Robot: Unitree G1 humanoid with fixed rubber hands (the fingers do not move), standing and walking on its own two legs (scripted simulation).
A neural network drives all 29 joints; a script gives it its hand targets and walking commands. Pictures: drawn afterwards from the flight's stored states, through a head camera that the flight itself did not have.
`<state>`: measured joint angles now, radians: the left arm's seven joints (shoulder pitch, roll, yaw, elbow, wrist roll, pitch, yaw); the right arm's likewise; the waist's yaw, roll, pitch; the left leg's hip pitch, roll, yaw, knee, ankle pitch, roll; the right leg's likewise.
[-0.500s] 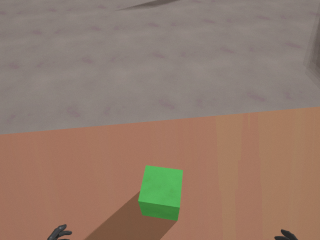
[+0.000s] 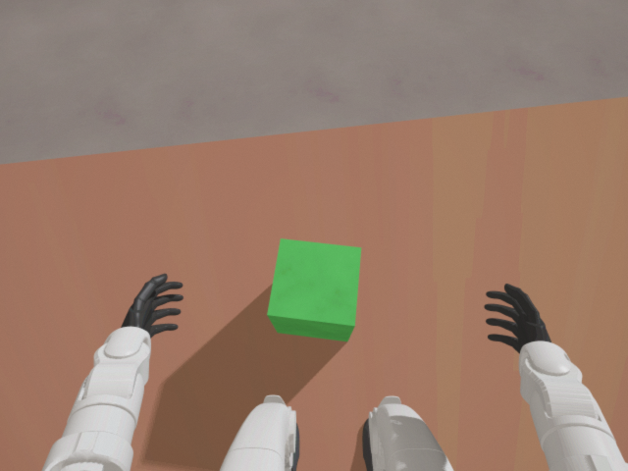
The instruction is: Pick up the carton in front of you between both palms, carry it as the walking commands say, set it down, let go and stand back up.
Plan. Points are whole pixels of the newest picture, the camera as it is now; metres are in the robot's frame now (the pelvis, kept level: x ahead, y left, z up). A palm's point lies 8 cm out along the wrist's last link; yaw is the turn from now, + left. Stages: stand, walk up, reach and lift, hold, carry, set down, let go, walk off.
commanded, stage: reach and lift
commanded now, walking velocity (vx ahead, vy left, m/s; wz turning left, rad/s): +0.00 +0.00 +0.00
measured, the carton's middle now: (316, 293) +0.47 +0.03 -0.60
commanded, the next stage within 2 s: none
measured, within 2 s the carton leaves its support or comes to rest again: neither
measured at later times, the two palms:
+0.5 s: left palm (198, 222) +0.46 +0.22 -0.14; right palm (439, 246) +0.42 -0.18 -0.15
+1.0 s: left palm (229, 257) +0.48 +0.21 -0.34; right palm (406, 269) +0.45 -0.16 -0.34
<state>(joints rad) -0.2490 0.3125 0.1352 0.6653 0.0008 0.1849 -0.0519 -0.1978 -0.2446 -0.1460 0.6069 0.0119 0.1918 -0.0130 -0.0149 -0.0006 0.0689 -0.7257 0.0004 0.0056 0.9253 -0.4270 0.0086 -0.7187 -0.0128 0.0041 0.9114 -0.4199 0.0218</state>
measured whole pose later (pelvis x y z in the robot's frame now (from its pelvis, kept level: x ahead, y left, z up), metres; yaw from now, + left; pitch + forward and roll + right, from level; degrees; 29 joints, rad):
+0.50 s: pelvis -0.08 +0.01 -0.07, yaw +0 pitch +37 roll -2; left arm -1.32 0.45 0.22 1.09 0.02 0.24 -0.11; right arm -1.15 -0.14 -0.36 0.81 0.00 0.29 -0.16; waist -0.06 -0.01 0.09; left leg -1.46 -0.01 -0.01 1.11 -0.30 0.02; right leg -1.43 -0.02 -0.01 1.08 -0.29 0.04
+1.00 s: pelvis -0.05 +0.00 -0.17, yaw -2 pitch +54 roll -4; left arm -1.29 0.36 0.29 1.05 0.07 0.08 -0.03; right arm -1.13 -0.11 -0.39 0.82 -0.03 0.08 -0.14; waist -0.02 -0.01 -0.04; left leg -1.99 -0.02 -0.04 1.53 -0.48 0.00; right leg -1.96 0.02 0.02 1.50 -0.47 0.06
